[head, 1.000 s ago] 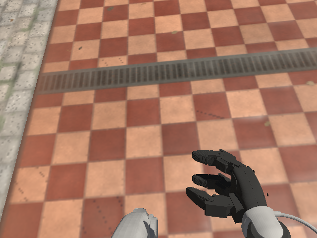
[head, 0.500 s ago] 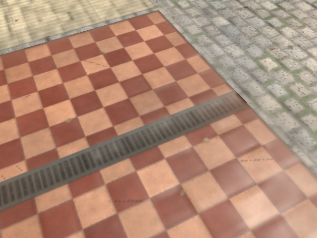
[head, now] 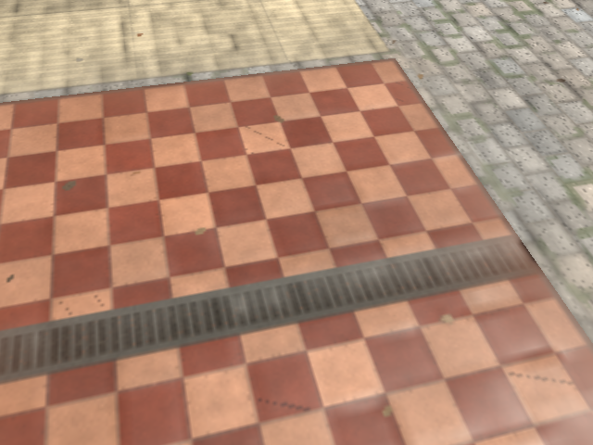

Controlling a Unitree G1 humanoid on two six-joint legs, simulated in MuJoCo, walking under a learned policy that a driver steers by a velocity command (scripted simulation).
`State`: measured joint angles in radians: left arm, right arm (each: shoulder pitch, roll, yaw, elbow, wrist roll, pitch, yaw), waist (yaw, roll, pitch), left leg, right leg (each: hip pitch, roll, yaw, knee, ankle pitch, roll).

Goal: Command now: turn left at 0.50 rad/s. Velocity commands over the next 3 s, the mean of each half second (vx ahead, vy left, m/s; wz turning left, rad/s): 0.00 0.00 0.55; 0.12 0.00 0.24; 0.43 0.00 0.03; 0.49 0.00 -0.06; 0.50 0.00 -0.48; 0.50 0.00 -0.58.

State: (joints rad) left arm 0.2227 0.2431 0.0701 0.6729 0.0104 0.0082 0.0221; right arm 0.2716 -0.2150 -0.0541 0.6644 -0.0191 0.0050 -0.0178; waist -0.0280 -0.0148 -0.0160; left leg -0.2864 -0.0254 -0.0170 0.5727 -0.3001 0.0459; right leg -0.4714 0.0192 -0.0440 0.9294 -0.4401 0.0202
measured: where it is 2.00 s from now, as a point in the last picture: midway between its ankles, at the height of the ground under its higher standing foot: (190, 443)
